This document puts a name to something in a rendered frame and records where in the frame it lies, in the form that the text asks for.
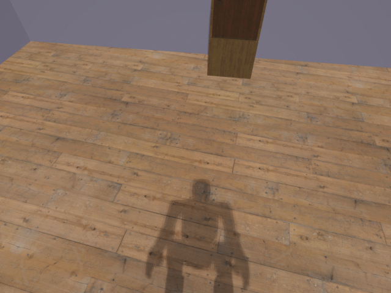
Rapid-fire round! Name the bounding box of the cupboard door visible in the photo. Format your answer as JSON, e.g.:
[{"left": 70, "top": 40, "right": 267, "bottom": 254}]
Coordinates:
[{"left": 212, "top": 0, "right": 265, "bottom": 39}]

